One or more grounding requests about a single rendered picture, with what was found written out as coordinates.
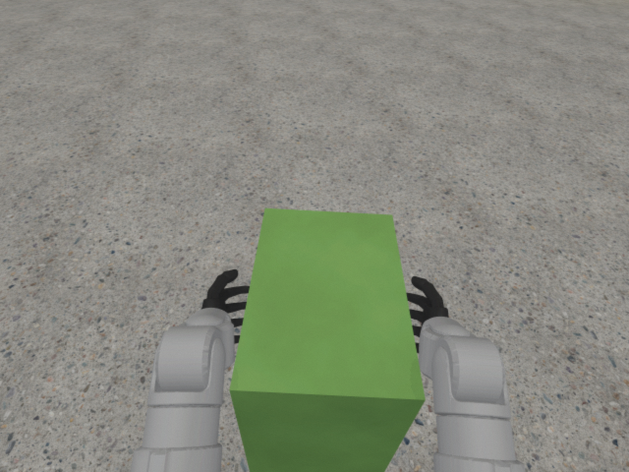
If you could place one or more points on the robot right hand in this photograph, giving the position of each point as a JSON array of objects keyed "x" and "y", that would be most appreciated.
[{"x": 432, "y": 305}]

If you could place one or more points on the left robot forearm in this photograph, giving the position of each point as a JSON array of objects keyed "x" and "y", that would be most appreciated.
[{"x": 186, "y": 387}]

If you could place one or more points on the right robot forearm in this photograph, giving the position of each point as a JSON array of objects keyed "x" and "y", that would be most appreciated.
[{"x": 470, "y": 397}]

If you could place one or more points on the carton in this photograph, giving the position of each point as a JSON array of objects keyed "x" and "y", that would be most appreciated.
[{"x": 326, "y": 376}]

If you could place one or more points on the robot left hand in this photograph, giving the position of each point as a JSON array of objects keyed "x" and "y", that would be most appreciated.
[{"x": 217, "y": 294}]

